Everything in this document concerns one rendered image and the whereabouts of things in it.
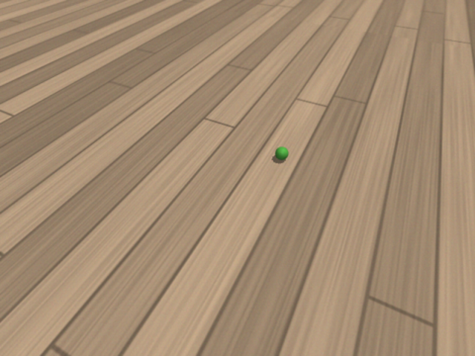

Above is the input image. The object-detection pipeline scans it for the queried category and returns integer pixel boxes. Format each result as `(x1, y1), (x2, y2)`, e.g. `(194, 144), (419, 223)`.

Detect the ball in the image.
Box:
(275, 147), (289, 160)

